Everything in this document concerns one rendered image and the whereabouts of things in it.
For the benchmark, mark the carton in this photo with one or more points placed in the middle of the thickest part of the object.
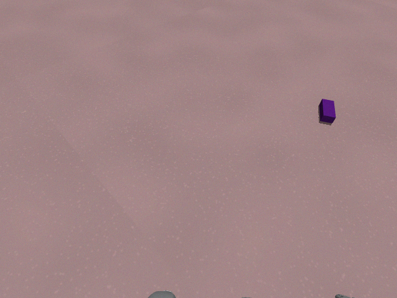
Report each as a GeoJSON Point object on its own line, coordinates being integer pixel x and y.
{"type": "Point", "coordinates": [327, 111]}

